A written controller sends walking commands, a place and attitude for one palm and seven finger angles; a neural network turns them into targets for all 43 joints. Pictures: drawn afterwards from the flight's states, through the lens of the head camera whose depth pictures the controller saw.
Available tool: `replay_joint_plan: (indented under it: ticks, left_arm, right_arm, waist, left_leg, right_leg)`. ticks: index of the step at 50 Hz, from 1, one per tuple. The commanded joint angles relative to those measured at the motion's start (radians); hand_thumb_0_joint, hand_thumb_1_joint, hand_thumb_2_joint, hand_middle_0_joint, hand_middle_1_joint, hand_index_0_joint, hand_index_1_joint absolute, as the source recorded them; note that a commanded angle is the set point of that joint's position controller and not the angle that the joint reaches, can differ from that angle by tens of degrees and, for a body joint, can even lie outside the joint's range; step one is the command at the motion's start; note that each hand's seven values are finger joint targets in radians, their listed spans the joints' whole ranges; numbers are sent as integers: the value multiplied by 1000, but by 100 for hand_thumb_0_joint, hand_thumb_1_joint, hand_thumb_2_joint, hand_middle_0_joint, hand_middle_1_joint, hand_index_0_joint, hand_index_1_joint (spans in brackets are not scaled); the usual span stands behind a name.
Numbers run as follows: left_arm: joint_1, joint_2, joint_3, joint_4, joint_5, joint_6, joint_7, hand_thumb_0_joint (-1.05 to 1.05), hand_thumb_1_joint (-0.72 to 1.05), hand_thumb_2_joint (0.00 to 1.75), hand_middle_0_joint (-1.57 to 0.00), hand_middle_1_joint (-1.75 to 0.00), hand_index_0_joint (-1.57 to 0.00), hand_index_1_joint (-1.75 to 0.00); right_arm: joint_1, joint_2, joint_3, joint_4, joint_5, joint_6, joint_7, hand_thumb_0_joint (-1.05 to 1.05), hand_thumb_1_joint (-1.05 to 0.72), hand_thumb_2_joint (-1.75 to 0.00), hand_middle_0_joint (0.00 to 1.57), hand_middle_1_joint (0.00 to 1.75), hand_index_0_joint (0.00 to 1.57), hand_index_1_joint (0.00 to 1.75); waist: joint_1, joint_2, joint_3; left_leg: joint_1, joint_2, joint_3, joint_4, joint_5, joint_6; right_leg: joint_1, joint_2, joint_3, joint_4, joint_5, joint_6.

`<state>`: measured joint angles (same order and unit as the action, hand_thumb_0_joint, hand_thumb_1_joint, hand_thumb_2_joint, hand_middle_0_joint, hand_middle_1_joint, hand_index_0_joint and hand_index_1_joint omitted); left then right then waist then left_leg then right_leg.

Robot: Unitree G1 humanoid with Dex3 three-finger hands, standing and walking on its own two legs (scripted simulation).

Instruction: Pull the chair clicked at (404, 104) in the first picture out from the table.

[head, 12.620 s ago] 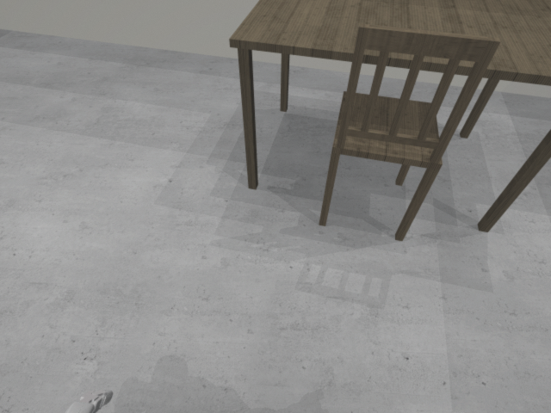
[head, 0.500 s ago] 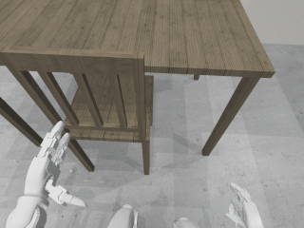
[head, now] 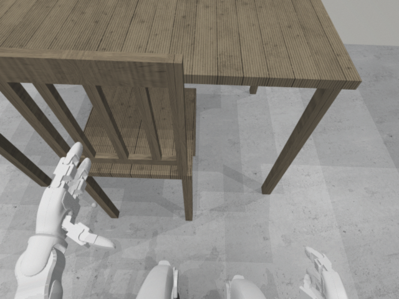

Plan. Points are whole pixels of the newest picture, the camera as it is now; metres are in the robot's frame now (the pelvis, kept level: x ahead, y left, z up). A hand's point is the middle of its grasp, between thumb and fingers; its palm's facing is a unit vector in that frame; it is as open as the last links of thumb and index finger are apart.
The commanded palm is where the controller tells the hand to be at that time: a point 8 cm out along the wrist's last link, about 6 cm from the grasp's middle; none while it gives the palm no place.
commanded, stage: aim the fingers beside a spindle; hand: left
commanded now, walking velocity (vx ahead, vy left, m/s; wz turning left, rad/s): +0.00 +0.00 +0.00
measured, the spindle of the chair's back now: (110, 126) +0.48 +0.23 +0.01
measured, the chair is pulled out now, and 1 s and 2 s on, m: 0.00 0.00 0.00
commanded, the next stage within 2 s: push the fingers through the gap in 1.34 s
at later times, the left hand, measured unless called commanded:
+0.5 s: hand (103, 189) +0.32 +0.21 +0.02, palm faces +0.00 -1.00 -0.04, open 16.9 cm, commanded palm +0.30 +0.26 +0.02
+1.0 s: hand (105, 186) +0.33 +0.21 +0.01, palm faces +0.01 -1.00 -0.05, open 16.9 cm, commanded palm +0.31 +0.26 +0.01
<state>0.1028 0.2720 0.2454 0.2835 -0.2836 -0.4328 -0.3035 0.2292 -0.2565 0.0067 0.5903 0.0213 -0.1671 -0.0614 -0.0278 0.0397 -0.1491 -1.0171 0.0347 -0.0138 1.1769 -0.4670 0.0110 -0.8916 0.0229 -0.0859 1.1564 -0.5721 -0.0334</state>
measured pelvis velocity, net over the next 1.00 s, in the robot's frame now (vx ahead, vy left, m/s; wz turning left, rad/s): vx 0.00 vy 0.01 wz -0.02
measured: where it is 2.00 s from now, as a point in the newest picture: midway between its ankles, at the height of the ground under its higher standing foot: outside the picture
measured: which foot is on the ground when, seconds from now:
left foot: down 0.00-1.00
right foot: down 0.00-1.00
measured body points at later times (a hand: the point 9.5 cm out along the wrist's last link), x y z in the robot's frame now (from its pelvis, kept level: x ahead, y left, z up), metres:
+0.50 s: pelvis +0.00 +0.01 -0.01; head +0.10 +0.02 +0.43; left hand +0.32 +0.26 +0.02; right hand +0.15 -0.25 -0.11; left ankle +0.05 +0.11 -0.64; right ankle -0.01 -0.10 -0.64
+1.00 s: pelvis +0.00 +0.01 -0.02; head +0.10 +0.02 +0.42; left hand +0.33 +0.26 +0.01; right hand +0.14 -0.25 -0.12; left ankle +0.05 +0.11 -0.64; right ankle -0.01 -0.10 -0.64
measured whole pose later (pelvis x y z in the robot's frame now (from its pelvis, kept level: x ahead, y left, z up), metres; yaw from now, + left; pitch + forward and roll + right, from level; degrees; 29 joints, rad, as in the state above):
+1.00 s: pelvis +0.00 +0.01 -0.02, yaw -1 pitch +21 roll -3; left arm -0.09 0.29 0.27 0.43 -0.25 -0.44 -0.26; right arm 0.22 -0.25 0.01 0.58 0.01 -0.08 -0.04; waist -0.04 0.04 -0.16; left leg -1.14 0.04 0.00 1.26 -0.49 0.02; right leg -1.02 0.03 -0.07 1.24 -0.59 -0.02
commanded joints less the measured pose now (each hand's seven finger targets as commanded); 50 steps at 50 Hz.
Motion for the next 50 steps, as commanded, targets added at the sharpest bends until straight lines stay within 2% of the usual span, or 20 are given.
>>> replay_joint_plan:
  ticks: [1,6,7,12,13,19,25,26,29,31,33,35,37,41,43,44,45,47,49,50]
  left_arm:
    - [-184,196,96,-160,-14,-59,2,0,-50,30,-6,-8,-6,-8]
    - [-211,175,71,-166,-8,-53,6,0,-50,30,-6,-8,-6,-8]
    - [-194,176,76,-159,-8,-51,9,0,-50,30,-6,-8,-6,-8]
    - [-268,171,66,-113,11,-54,25,0,-50,30,-6,-8,-6,-8]
    - [-283,169,64,-114,10,-56,29,0,-50,30,-6,-8,-6,-8]
    - [-301,183,70,-115,20,-67,38,0,-50,30,-6,-8,-6,-8]
    - [-308,167,65,-75,18,-61,34,0,-50,30,-6,-8,-6,-8]
    - [-313,186,84,-64,18,-63,35,0,-50,30,-6,-8,-6,-8]
    - [-344,182,74,-58,23,-71,37,0,-50,30,-6,-8,-6,-8]
    - [-385,177,62,-81,25,-81,37,0,-50,30,-6,-8,-6,-8]
    - [-376,174,61,-69,27,-85,37,0,-50,30,-6,-8,-6,-8]
    - [-423,159,39,-49,33,-84,39,0,-50,30,-6,-8,-6,-8]
    - [-437,174,52,-22,37,-82,43,0,-50,30,-6,-8,-6,-8]
    - [-406,220,101,-47,34,-80,50,0,-50,30,-6,-8,-6,-8]
    - [-353,204,97,-69,26,-73,50,0,-50,30,-6,-8,-6,-8]
    - [-343,220,107,-47,29,-69,52,0,-50,30,-6,-8,-6,-8]
    - [-349,202,97,-43,26,-67,51,0,-50,30,-6,-8,-6,-8]
    - [-353,183,80,-50,21,-69,48,0,-50,30,-6,-8,-6,-8]
    - [-333,207,105,-52,18,-77,45,0,-50,30,-6,-8,-6,-8]
    - [-326,183,83,-50,16,-78,41,0,-50,30,-6,-8,-6,-8]
  right_arm:
    - [-11,-141,-52,-126,0,-40,-12,0,-90,-90,20,30,20,30]
    - [-8,-142,-55,-129,-1,-34,-7,0,-90,-90,20,30,20,30]
    - [-8,-142,-55,-133,-1,-31,-5,0,-90,-90,20,30,20,30]
    - [-4,-145,-53,-127,-3,-15,-1,0,-90,-90,20,30,20,30]
    - [-5,-144,-53,-129,-4,-14,0,0,-90,-90,20,30,20,30]
    - [5,-145,-56,-127,-10,-3,3,0,-90,-90,20,30,20,30]
    - [5,-144,-57,-124,-8,14,10,0,-90,-90,20,30,20,30]
    - [8,-147,-59,-122,-8,17,9,0,-90,-90,20,30,20,30]
    - [7,-148,-57,-121,-9,20,8,0,-90,-90,20,30,20,30]
    - [7,-145,-58,-117,-11,20,8,0,-90,-90,20,30,20,30]
    - [9,-147,-58,-117,-11,21,9,0,-90,-90,20,30,20,30]
    - [10,-148,-58,-108,-12,24,8,0,-90,-90,20,30,20,30]
    - [12,-152,-58,-104,-12,28,7,0,-90,-90,20,30,20,30]
    - [9,-151,-59,-116,-11,39,9,0,-90,-90,20,30,20,30]
    - [6,-143,-57,-129,-10,45,13,0,-90,-90,20,30,20,30]
    - [10,-146,-56,-127,-9,49,13,0,-90,-90,20,30,20,30]
    - [8,-143,-56,-125,-8,51,13,0,-90,-90,20,30,20,30]
    - [5,-141,-56,-126,-7,53,15,0,-90,-90,20,30,20,30]
    - [4,-145,-57,-126,-6,50,11,0,-90,-90,20,30,20,30]
    - [3,-142,-55,-128,-6,51,13,0,-90,-90,20,30,20,30]
  waist:
    - [-15,8,-279]
    - [-9,39,-330]
    - [-3,33,-326]
    - [-19,20,-293]
    - [-15,41,-300]
    - [-7,48,-369]
    - [-15,26,-354]
    - [-14,11,-348]
    - [-19,24,-343]
    - [-20,56,-372]
    - [-18,43,-384]
    - [-33,38,-372]
    - [-28,50,-364]
    - [-3,47,-420]
    - [5,57,-429]
    - [1,36,-413]
    - [-8,17,-404]
    - [-12,34,-379]
    - [-8,21,-375]
    - [-14,13,-369]
  left_leg:
    - [262,-14,-26,-137,187,22]
    - [307,-11,-34,-137,229,19]
    - [301,-12,-32,-138,228,18]
    - [267,-9,-39,-128,189,16]
    - [272,-11,-41,-127,187,15]
    - [309,-7,-44,-108,258,14]
    - [277,-8,-40,-95,247,13]
    - [265,-7,-40,-93,234,13]
    - [256,-8,-41,-83,229,15]
    - [282,-7,-43,-77,245,12]
    - [287,-6,-47,-76,244,10]
    - [277,-5,-52,-66,234,12]
    - [269,-6,-51,-64,214,9]
    - [282,-8,-46,-68,243,10]
    - [290,-10,-39,-73,272,10]
    - [271,-9,-41,-71,275,12]
    - [257,-8,-38,-68,266,14]
    - [248,-10,-36,-71,229,13]
    - [233,-9,-36,-70,225,15]
    - [228,-11,-35,-74,215,16]
  right_leg:
    - [64,-2,65,-187,229,19]
    - [48,-1,53,-166,258,14]
    - [53,-1,54,-168,257,14]
    - [2,2,46,-151,217,14]
    - [-5,2,47,-149,210,12]
    - [-4,4,47,-124,263,8]
    - [-16,4,47,-116,268,11]
    - [-19,5,48,-117,257,12]
    - [-39,7,49,-109,247,9]
    - [-47,4,49,-101,257,8]
    - [-53,5,46,-97,248,7]
    - [-84,5,43,-91,236,9]
    - [-99,5,45,-90,216,7]
    - [-50,6,52,-89,247,6]
    - [-23,6,52,-92,278,6]
    - [-18,8,52,-90,284,5]
    - [-19,8,54,-91,288,11]
    - [-32,8,54,-100,254,12]
    - [-25,10,56,-99,251,10]
    - [-18,9,55,-104,246,12]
